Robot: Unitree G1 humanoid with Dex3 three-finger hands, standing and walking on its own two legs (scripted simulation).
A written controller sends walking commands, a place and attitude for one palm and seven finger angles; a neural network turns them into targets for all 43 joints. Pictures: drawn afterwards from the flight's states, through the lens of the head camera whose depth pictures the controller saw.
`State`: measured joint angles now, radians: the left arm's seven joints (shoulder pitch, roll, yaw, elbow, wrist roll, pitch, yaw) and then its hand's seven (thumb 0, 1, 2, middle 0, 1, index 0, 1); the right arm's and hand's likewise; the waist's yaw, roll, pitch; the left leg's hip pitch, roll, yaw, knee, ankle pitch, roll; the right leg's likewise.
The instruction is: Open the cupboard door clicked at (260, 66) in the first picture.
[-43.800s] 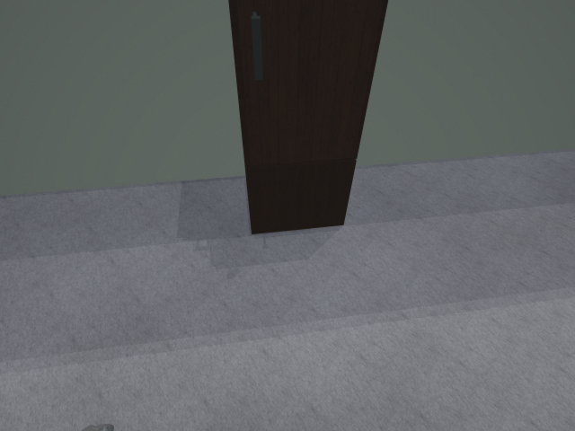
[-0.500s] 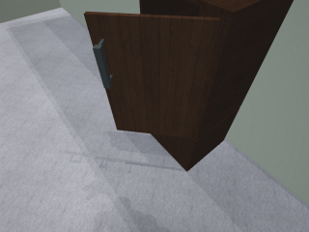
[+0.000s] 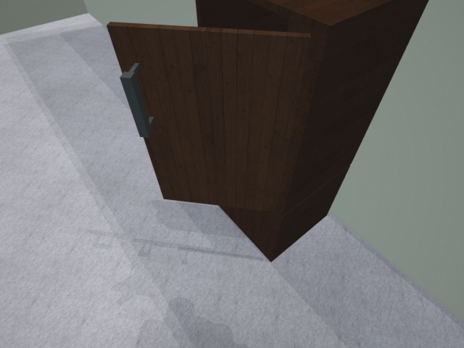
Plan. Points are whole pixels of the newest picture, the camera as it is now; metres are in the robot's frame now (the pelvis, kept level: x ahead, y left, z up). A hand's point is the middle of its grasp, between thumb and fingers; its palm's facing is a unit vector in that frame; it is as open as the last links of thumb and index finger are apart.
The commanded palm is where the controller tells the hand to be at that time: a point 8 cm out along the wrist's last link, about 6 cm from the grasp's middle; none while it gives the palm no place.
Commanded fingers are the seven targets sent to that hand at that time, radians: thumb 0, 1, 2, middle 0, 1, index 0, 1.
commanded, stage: shuffle to correct the standing spot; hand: left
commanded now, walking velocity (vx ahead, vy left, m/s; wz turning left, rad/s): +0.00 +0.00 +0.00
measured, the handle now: (141, 101) +0.60 +0.25 +0.09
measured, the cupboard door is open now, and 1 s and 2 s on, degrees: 43 43 43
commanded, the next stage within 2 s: come to a stop and stand still in 0.62 s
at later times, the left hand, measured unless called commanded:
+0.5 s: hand out of the picture +0.02 +0.22 -0.18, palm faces +0.01 -0.98 -0.21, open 7.4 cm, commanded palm none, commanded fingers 0.00 0.90 0.90 -0.20 -0.30 -0.20 -0.30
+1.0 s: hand out of the picture +0.12 +0.25 -0.18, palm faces -0.02 -0.98 -0.21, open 7.4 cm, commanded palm none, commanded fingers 0.00 0.90 0.90 -0.20 -0.30 -0.20 -0.30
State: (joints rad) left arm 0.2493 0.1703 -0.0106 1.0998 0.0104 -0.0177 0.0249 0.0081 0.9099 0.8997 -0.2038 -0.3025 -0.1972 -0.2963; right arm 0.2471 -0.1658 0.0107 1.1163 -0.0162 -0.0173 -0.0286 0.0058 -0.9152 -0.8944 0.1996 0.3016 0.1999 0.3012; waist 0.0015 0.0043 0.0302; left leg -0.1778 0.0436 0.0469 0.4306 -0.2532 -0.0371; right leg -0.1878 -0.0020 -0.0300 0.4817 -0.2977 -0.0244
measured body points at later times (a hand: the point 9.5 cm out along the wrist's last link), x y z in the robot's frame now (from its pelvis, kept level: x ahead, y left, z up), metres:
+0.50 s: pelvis +0.02 +0.03 -0.01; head +0.04 +0.04 +0.44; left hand +0.02 +0.27 -0.17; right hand +0.03 -0.20 -0.16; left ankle -0.02 +0.14 -0.74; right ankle -0.03 -0.10 -0.74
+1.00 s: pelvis +0.03 +0.07 -0.01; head +0.07 +0.07 +0.44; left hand +0.12 +0.30 -0.16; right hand +0.03 -0.15 -0.17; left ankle -0.02 +0.14 -0.74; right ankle +0.03 -0.03 -0.74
